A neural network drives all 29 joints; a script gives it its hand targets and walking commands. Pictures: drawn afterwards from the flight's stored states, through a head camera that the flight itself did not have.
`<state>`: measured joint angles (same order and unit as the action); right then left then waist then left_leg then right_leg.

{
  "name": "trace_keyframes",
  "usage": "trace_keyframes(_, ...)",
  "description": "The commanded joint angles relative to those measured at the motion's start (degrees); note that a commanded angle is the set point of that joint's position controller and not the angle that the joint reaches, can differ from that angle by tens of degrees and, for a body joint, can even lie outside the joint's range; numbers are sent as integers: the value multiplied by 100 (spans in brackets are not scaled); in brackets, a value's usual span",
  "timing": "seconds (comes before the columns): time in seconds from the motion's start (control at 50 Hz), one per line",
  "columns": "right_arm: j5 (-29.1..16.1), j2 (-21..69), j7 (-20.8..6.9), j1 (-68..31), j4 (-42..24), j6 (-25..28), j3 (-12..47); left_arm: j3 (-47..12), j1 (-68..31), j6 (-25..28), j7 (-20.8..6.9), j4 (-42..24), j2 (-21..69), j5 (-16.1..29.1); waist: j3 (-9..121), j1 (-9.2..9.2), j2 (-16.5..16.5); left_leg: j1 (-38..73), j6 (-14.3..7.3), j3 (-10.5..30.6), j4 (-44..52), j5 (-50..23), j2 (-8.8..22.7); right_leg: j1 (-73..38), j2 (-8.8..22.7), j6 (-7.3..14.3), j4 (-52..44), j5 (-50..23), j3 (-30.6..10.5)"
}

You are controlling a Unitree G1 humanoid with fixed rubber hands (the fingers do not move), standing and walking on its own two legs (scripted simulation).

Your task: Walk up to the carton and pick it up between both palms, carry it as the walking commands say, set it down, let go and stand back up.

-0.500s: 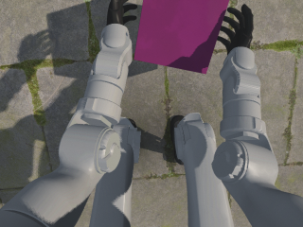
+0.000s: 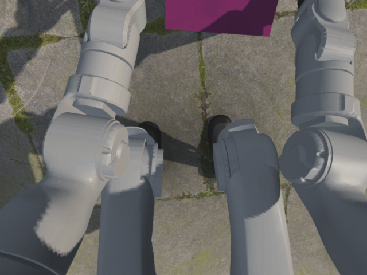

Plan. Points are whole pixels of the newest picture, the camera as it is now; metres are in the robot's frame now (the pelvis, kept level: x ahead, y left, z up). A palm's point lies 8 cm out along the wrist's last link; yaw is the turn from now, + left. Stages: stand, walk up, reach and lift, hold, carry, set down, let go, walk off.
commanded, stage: set down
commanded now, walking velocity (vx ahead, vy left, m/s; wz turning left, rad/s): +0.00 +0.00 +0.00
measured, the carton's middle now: out of the picture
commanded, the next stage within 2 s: none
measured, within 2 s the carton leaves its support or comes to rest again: rests again in 1.22 s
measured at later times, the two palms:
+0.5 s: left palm out of the picture +0.55 +0.07 -0.22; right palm out of the picture +0.51 -0.20 -0.22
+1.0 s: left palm out of the picture +0.55 +0.08 -0.23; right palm out of the picture +0.52 -0.20 -0.22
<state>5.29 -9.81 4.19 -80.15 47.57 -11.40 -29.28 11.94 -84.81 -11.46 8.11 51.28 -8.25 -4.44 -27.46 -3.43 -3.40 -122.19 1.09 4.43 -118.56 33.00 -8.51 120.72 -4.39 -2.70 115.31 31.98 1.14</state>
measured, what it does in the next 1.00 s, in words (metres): stands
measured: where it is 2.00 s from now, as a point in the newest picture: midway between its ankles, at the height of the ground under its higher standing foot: (185, 162)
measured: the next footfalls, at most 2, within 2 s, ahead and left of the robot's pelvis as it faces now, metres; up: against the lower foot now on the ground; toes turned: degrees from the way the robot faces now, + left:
none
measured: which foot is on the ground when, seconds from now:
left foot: down 0.00-1.00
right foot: down 0.00-1.00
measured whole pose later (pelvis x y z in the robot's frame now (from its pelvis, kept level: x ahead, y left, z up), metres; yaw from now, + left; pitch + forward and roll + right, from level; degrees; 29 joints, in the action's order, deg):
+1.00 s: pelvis +0.01 +0.00 -0.02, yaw +0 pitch +37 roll -4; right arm 7.2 -11.6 -0.8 -80.7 49.9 -10.8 -30.0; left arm 12.2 -86.5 -10.9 3.0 54.9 -10.2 -4.9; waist -27.5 -3.6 -3.4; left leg -124.4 1.1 3.5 -122.9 34.9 -8.1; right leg 123.1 -4.9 -3.1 119.7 33.6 0.7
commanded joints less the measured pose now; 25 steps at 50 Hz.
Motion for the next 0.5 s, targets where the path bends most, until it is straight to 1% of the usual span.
trace_keyframes(0.0, -413, 4225, -1464, -3477, -223, 163, 2180, -1719, -3047, 193, -1439, 398, 4037, 388, 6972, -967, 9, 2380, -122, -280, 297, -1704, -15, -2495, -143, 124, -106, -2126, 224)
trace_keyframes(0.02, -428, 4040, -1458, -3499, -319, 186, 2158, -1849, -3257, 218, -1427, 163, 4143, 567, 7312, -1110, -174, 2462, -16, -318, 200, -1781, 8, -2665, -112, 156, -37, -2220, 197)
trace_keyframes(0.04, -583, 4244, -1490, -3670, -309, 172, 2300, -1897, -3347, 250, -1362, -10, 3959, 543, 7474, -861, -193, 2675, -118, -264, 261, -1958, 28, -2644, -92, 95, 69, -2299, 191)
trace_keyframes(0.06, -556, 4153, -1449, -3515, -90, 143, 2180, -2005, -3387, 266, -1370, -8, 3972, 611, 7357, -1106, -237, 2620, -61, -341, 235, -1890, -3, -2643, -129, 79, 2, -2266, 272)
trace_keyframes(0.08, -619, 4232, -1458, -3398, -131, 167, 2237, -2073, -3479, 312, -1363, -285, 4039, 751, 7647, -1117, -194, 2830, -108, -247, 204, -2172, 12, -2675, -83, 69, 98, -2419, 292)
trace_keyframes(0.1, -673, 4341, -1459, -3580, -412, 219, 2378, -2179, -3570, 367, -1356, -433, 4080, 798, 7860, -1054, 7, 2695, -96, -244, 120, -2356, -6, -2781, -110, 146, 171, -2745, 256)
trace_keyframes(0.12, -766, 4341, -1468, -3516, -359, 242, 2383, -2237, -3534, 352, -1309, -328, 4081, 820, 7963, -1056, -83, 2838, -74, -261, 117, -2488, 62, -2857, -116, 112, 175, -2772, 245)
trace_keyframes(0.14, -761, 4331, -1471, -3530, -259, 194, 2475, -2115, -3457, 354, -1295, -202, 3994, 764, 7943, -953, 29, 2990, -82, -314, 55, -2437, 1, -2887, -119, 85, 168, -2714, 260)
trace_keyframes(0.16, -755, 4449, -1447, -3497, -245, 196, 2510, -2189, -3438, 361, -1302, -202, 3963, 780, 7839, -916, 22, 2830, -55, -336, 103, -2323, 10, -2959, -99, 95, 146, -2710, 229)
trace_keyframes(0.18, -758, 4364, -1485, -3511, -23, 140, 2409, -2129, -3340, 304, -1316, 109, 3870, 750, 7565, -917, -32, 2718, -53, -312, 160, -2107, 3, -2774, -89, 82, 141, -2531, 217)
trace_keyframes(0.2, -696, 4320, -1488, -3467, 91, 131, 2361, -2142, -3283, 277, -1323, 120, 4019, 734, 7328, -1029, -63, 2693, -64, -280, 114, -2050, 26, -2484, -88, 65, 158, -2340, 236)
trace_keyframes(0.22, -613, 4196, -1514, -3316, 74, 141, 2274, -1975, -3079, 261, -1345, 319, 3980, 572, 6854, -879, -154, 2361, -72, -311, 189, -1800, 10, -2328, -95, 130, 92, -2174, 173)
trace_keyframes(0.24, -645, 4342, -1522, -3475, 51, 158, 2250, -1868, -3081, 274, -1368, 410, 3908, 573, 6787, -870, -34, 2375, -145, -271, 185, -1668, 11, -2217, -122, 89, 169, -2025, 256)
trace_keyframes(0.26, -594, 4344, -1553, -3452, 47, 159, 2249, -1852, -3134, 257, -1393, 389, 3996, 559, 6814, -840, 55, 2287, -122, -298, 97, -1795, 2, -2365, -114, 114, 133, -2125, 159)
trace_keyframes(0.28, -482, 4372, -1541, -3130, 206, 113, 2180, -1819, -3159, 318, -1408, 265, 3934, 569, 6669, -1029, 206, 2211, -145, -289, 117, -1714, 13, -2310, -131, 87, 139, -2065, 266)
trace_keyframes(0.3, -493, 4189, -1549, -3415, 48, 133, 2102, -1780, -3150, 240, -1467, 465, 3982, 605, 6546, -1008, -53, 2223, -141, -296, 95, -1690, -12, -2275, -139, 102, 130, -2017, 195)
trace_keyframes(0.32, -407, 4299, -1568, -3271, 111, 123, 2111, -1660, -2949, 249, -1470, 502, 4094, 504, 6500, -878, 76, 2073, -144, -335, 108, -1669, -42, -2250, -138, 108, 122, -1962, 184)
trace_keyframes(0.34, -406, 4325, -1575, -3214, 233, 89, 2055, -1690, -2952, 236, -1488, 613, 4060, 448, 6232, -832, -205, 1959, -132, -396, 104, -1560, -21, -2132, -140, 122, 136, -1940, 142)
trace_keyframes(0.36, -358, 4488, -1571, -3053, 414, 92, 2046, -1758, -3152, 314, -1472, 313, 3910, 568, 6345, -932, 237, 1913, -125, -351, 84, -1582, -26, -2369, -136, 91, 188, -2026, 173)
trace_keyframes(0.38, -459, 4263, -1563, -3265, 21, 150, 2075, -1700, -3138, 283, -1468, 439, 3885, 505, 6417, -874, -139, 2111, -113, -360, 106, -1574, 0, -2187, -145, 103, 172, -2008, 180)
trace_keyframes(0.4, -403, 4307, -1567, -3257, 201, 142, 2024, -1689, -3232, 305, -1508, 308, 3906, 536, 6287, -855, 70, 1887, -178, -335, 107, -1544, -45, -2175, -172, 126, 171, -1975, 168)
trace_keyframes(0.42, -324, 4273, -1569, -3191, 125, 116, 2072, -1563, -2977, 267, -1509, 617, 3854, 464, 6089, -937, 413, 1708, -189, -301, 134, -1391, -36, -2371, -145, 139, 173, -1998, 205)
trace_keyframes(0.44, -259, 4142, -1583, -3063, 347, 115, 1886, -1567, -2896, 232, -1527, 740, 3899, 415, 5902, -946, 154, 1783, -186, -246, 163, -1415, -45, -2061, -153, 131, 204, -1845, 198)
trace_keyframes(0.46, -250, 4087, -1597, -2982, 402, 101, 1831, -1608, -2975, 214, -1519, 750, 3980, 445, 5943, -982, -98, 1816, -162, -263, 102, -1435, -19, -1961, -151, 196, 178, -1881, 102)
trace_keyframes(0.48, -168, 4214, -1607, -2651, 586, 45, 1713, -1546, -2941, 234, -1547, 713, 3755, 366, 5731, -914, 7, 1713, -138, -317, 114, -1340, -5, -1946, -143, 164, 156, -1810, 113)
